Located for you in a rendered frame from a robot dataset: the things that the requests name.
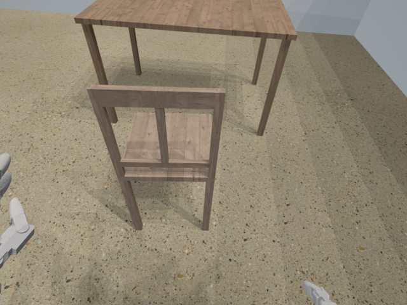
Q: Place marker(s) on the chair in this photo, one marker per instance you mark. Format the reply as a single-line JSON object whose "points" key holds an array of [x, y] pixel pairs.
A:
{"points": [[177, 147]]}

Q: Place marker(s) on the table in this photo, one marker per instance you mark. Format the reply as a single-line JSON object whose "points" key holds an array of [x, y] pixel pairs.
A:
{"points": [[248, 18]]}

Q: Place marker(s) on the right robot hand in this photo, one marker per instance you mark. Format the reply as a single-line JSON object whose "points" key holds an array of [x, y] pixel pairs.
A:
{"points": [[319, 295]]}

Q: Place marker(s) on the left robot hand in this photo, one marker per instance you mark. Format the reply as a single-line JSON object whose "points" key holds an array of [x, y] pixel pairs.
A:
{"points": [[16, 236]]}

